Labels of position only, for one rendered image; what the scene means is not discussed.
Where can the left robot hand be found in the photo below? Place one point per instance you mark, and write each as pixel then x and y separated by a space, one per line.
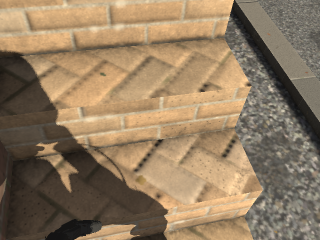
pixel 74 229

